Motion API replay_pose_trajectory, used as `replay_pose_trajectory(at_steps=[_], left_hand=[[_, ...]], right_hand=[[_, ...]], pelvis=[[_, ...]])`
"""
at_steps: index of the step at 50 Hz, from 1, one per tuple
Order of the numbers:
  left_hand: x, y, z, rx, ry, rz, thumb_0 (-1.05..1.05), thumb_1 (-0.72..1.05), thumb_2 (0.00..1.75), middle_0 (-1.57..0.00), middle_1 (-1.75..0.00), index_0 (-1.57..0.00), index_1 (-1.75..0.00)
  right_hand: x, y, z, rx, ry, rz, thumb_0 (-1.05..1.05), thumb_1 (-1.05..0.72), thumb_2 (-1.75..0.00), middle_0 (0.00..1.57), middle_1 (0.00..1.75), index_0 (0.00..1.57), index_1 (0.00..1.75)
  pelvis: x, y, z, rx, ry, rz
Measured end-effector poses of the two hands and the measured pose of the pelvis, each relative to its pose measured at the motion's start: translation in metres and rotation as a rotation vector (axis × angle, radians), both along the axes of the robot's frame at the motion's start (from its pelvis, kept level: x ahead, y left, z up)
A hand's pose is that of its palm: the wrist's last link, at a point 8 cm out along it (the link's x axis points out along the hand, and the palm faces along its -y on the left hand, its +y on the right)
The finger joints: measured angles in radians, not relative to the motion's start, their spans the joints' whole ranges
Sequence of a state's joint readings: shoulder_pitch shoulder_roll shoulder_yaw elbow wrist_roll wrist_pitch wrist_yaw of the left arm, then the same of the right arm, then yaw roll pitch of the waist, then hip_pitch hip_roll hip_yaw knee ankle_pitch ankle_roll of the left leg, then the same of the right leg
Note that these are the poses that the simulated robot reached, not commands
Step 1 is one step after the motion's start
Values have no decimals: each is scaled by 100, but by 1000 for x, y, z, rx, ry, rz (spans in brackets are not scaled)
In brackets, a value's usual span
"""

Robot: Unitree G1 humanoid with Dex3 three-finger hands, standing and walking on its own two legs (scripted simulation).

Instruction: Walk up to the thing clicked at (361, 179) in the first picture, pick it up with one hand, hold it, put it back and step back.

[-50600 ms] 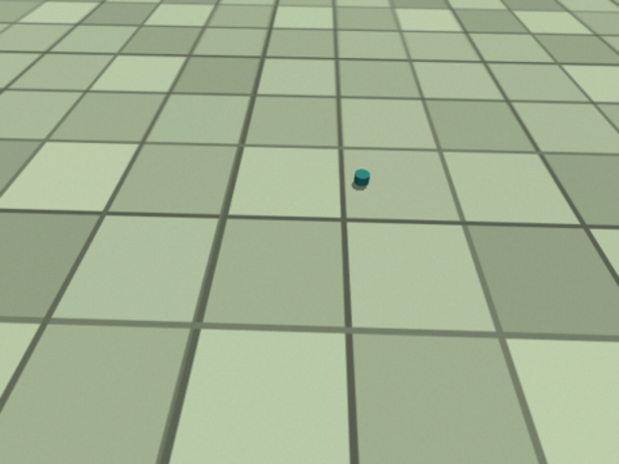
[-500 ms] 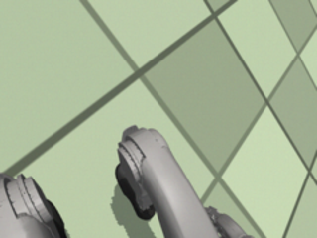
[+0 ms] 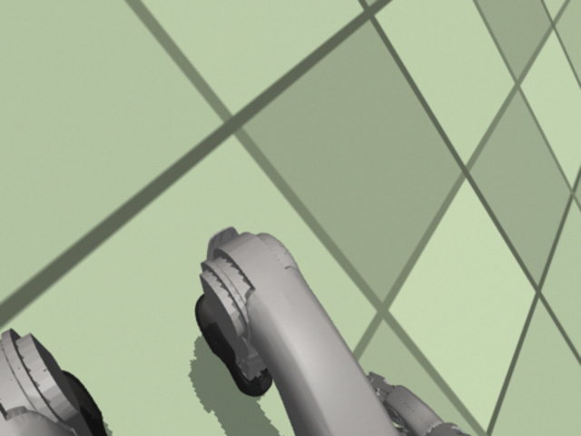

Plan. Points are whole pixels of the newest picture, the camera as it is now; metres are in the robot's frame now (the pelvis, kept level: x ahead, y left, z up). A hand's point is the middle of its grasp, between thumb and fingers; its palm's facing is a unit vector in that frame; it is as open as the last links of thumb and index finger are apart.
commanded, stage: rest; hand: left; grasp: from above
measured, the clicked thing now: out of the picture +0.50 +0.32 -0.28
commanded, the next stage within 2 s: open in 0.24 s
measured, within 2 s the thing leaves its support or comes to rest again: neither
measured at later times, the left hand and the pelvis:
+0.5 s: hand out of the picture +0.49 +0.30 -0.25, palm faces -0.43 -0.15 -0.89, open 9.1 cm; pelvis +0.00 +0.00 +0.00, yaw -1 degrees
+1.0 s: hand out of the picture +0.49 +0.30 -0.25, palm faces -0.43 -0.15 -0.89, open 13.6 cm; pelvis +0.00 +0.00 +0.01, yaw -1 degrees
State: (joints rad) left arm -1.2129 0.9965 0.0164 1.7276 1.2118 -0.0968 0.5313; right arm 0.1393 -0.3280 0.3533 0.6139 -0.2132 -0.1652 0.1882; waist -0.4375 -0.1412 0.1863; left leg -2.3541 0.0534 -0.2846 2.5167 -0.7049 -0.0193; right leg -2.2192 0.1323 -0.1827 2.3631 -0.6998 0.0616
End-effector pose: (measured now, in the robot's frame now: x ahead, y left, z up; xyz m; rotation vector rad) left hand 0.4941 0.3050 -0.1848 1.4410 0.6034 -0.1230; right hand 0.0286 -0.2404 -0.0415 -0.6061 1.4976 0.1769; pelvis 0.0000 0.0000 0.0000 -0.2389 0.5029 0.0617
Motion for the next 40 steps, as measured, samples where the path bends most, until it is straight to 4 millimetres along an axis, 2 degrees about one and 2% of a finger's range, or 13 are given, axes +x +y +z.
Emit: replay_pose_trajectory(at_steps=[21, 26, 40], left_hand=[[-2, -2, -7, 6, 6, -8, 1, 14, 46, -53, -72, -76, -73], [-1, -3, -7, 1, -5, -5, 1, 10, 49, -47, -77, -63, -75], [2, -1, -6, 9, -8, 10, 0, -31, 78, -18, -102, -23, -97]], right_hand=[[-5, 1, 6, 3, 17, 33, 0, -91, -90, 20, 30, 20, 30], [-3, 2, 8, 0, 9, 41, 0, -91, -90, 20, 30, 20, 30], [-6, 5, 12, -1, 11, 37, 0, -91, -90, 20, 30, 20, 30]], pelvis=[[-2, -1, 3, -7, -17, -6], [-3, 0, 4, -12, -19, -9], [-4, 1, 6, -18, -19, -9]])
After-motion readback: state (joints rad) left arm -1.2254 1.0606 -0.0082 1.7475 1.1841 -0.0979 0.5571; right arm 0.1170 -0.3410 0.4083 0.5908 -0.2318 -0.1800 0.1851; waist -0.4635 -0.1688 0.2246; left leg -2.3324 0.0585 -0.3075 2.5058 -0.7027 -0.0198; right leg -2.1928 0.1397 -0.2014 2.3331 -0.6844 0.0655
